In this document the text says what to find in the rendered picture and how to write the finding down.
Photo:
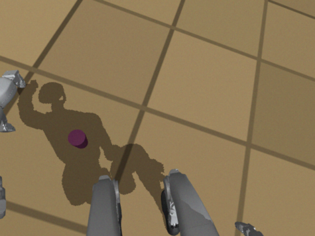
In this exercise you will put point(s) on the cup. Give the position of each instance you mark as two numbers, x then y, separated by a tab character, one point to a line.
78	138

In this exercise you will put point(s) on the left robot hand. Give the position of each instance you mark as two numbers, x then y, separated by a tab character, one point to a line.
9	82

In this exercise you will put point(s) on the right robot foot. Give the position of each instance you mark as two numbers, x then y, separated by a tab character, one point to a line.
172	230

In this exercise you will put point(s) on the right robot hand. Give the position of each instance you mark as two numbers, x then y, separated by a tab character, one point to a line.
247	229

